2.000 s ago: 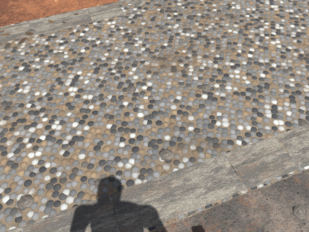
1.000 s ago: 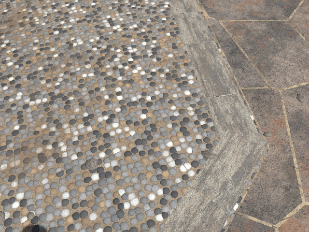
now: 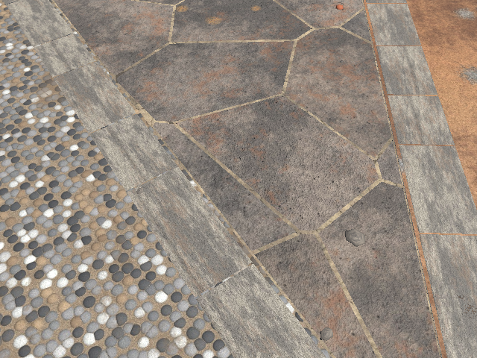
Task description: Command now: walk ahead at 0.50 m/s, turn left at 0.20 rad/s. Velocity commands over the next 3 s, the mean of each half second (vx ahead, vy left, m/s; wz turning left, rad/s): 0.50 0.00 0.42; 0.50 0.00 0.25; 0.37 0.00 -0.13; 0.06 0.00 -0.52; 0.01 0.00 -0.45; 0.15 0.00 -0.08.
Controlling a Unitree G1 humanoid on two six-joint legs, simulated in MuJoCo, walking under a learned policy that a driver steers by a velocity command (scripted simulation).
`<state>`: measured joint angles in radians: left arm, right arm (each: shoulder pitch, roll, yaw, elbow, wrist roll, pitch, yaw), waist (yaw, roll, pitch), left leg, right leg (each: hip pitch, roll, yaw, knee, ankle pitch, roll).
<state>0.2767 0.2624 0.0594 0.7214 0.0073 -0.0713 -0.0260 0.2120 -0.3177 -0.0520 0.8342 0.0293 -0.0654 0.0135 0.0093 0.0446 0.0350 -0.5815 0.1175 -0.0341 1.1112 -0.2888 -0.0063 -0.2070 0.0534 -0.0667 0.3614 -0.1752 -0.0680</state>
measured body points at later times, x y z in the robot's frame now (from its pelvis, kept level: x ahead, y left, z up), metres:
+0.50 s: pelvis +0.28 +0.09 -0.01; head +0.32 +0.10 +0.44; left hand +0.35 +0.39 -0.11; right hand +0.47 -0.15 -0.11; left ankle +0.31 +0.16 -0.74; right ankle +0.28 -0.08 -0.66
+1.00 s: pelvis +0.58 +0.11 +0.00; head +0.61 +0.11 +0.45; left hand +0.57 +0.40 -0.11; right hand +0.79 -0.10 -0.12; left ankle +0.49 +0.23 -0.66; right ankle +0.64 +0.04 -0.74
